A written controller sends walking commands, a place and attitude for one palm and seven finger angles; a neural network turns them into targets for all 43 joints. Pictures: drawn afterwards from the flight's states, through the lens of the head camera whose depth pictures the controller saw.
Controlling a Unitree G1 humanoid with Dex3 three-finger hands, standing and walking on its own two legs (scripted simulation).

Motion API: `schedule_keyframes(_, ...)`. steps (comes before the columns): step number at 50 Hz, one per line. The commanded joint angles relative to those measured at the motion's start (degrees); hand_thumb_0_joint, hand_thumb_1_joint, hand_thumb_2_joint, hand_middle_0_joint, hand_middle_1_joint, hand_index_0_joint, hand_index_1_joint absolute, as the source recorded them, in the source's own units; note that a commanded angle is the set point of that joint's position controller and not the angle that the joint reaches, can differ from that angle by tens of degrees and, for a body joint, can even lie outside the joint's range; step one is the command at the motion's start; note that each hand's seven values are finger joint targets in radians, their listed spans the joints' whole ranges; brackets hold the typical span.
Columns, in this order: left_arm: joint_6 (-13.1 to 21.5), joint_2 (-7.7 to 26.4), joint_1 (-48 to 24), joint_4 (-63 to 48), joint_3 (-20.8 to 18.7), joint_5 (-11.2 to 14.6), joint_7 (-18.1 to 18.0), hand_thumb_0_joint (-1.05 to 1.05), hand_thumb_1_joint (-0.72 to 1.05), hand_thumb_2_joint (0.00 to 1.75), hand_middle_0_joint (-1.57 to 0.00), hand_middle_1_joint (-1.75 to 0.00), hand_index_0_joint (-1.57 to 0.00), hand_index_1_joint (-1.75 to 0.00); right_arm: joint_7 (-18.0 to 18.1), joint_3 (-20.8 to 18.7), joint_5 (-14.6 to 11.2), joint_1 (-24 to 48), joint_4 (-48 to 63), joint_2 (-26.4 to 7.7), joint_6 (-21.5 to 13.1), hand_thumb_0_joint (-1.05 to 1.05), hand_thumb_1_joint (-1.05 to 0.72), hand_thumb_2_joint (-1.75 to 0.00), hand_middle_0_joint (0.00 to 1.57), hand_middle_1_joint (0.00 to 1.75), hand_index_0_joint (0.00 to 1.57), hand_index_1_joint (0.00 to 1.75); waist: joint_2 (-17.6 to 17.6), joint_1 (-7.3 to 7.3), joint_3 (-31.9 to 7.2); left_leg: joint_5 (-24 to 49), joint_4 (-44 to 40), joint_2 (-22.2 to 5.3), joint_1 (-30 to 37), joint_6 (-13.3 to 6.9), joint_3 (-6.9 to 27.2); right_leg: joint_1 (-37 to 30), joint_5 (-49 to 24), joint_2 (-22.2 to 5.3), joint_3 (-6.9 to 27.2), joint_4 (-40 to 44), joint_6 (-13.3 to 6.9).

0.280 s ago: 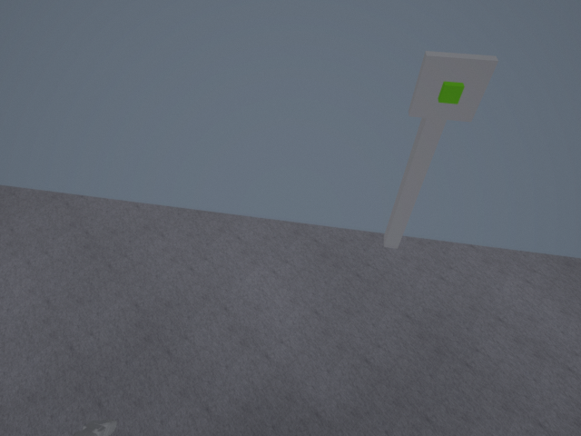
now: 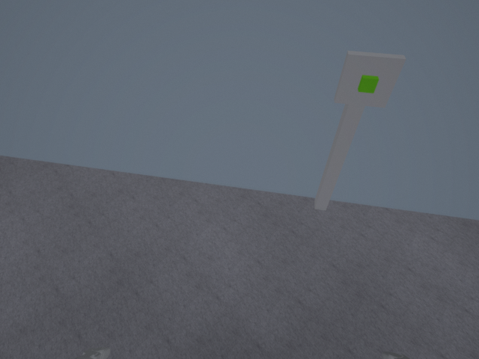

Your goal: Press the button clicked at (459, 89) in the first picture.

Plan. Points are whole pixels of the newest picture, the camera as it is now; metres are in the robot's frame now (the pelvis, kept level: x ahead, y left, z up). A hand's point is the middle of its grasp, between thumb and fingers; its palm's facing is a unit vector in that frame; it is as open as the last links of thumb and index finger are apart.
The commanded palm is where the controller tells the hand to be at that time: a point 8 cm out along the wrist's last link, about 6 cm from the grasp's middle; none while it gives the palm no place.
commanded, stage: stand and wait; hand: left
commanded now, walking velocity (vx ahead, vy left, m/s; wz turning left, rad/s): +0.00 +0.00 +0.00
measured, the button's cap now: (367, 83) +0.98 -0.38 -0.01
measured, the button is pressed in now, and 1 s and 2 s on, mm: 0 0 0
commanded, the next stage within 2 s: look at it before walking up in 0.66 s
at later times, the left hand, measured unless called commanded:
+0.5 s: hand out of the picture +0.05 +0.24 -0.15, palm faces -0.02 -0.94 -0.34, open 7.4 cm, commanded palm none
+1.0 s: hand out of the picture +0.06 +0.24 -0.15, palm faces -0.03 -0.94 -0.34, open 7.4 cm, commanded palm none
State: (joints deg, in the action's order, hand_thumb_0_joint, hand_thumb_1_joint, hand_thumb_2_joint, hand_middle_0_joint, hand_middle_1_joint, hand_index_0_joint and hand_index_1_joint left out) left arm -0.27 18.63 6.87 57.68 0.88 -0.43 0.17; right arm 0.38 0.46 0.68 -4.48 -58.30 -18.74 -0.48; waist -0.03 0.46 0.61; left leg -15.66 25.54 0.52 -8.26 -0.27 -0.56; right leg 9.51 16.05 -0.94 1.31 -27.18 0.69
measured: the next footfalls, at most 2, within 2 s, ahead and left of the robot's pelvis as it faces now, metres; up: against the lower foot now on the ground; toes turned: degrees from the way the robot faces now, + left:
none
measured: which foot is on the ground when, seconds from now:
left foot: down 0.00-1.00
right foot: down 0.00-1.00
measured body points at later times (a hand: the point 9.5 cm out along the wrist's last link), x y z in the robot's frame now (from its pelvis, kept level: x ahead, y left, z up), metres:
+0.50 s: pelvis -0.02 -0.01 +0.00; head -0.02 -0.01 +0.45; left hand +0.05 +0.29 -0.12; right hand +0.05 -0.31 -0.13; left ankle -0.02 +0.12 -0.74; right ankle -0.02 -0.13 -0.74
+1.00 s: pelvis -0.02 -0.01 +0.01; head -0.02 -0.01 +0.45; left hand +0.06 +0.29 -0.12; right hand +0.06 -0.31 -0.13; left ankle -0.02 +0.12 -0.74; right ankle -0.02 -0.13 -0.74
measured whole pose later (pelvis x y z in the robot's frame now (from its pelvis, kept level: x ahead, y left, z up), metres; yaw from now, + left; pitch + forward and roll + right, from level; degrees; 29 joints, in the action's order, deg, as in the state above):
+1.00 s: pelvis -0.02 -0.01 +0.01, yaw +0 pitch -2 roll +0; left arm 0.1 19.3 7.7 62.1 0.5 -0.5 0.4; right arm 0.2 0.4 0.3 -6.9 -64.0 -19.5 -0.5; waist 0.3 0.2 1.7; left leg -11.9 21.4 -0.5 -7.9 0.6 -0.5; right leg 9.1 12.1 0.1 1.2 -22.9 -0.1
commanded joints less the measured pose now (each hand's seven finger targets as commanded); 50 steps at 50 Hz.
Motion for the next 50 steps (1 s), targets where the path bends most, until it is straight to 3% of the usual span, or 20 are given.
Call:
schedule_keyframes(1, 1.7, 12.6, -2.0, -3.7, -3.1, -0.2, -1.2, 0.0, 0.9, 0.9, -0.2, -0.3, -0.2, -0.3, 0.6, -3.1, 0.1, 2.3, 3.3, -12.0, -1.5, 0.0, -0.9, -0.9, 0.2, 0.3, 0.2, 0.3, -0.3, -0.54, -4.6, 17.4, -3.3, -6.7, 1.5, -1.8, 4.7, -1.7, -18.2, -5.8, 4.1, 3.9, -2.8)
schedule_keyframes(27, 1.7, 12.9, -1.5, 0.5, -2.7, -0.1, -0.7, 0.0, 0.9, 0.9, -0.2, -0.3, -0.2, -0.3, 0.3, -2.5, -0.1, 0.0, -1.6, -12.6, -1.4, 0.0, -0.9, -0.9, 0.2, 0.3, 0.2, 0.3, -0.9, -0.51, -0.4, 5.8, -7.9, -6.9, -0.5, -1.3, 5.9, 1.2, -3.8, -5.6, 6.0, 9.5, -2.6)
schedule_keyframes(46, 1.9, 12.7, -1.4, 0.6, -2.8, -0.2, -0.8, 0.0, 0.9, 0.9, -0.2, -0.3, -0.2, -0.3, 0.3, -2.5, -0.3, 0.1, -2.0, -12.4, -1.5, 0.0, -0.9, -0.9, 0.2, 0.3, 0.2, 0.3, -0.8, -0.48, -1.8, 9.1, -7.6, -7.2, 0.5, -1.2, 5.9, 0.1, -8.6, -5.6, 5.8, 8.9, -2.6)
schedule_keyframes(50, 2.1, 12.6, -1.1, 0.7, -2.7, -0.2, -0.8, 0.0, 0.9, 0.9, -0.2, -0.3, -0.2, -0.3, 0.4, -2.6, -0.2, 0.3, -1.9, -12.5, -1.7, 0.0, -0.9, -0.9, 0.2, 0.3, 0.2, 0.3, -0.4, -0.46, -3.0, 11.7, -7.2, -7.4, 1.8, -1.1, 5.5, -0.8, -12.3, -5.9, 5.8, 8.6, -2.6)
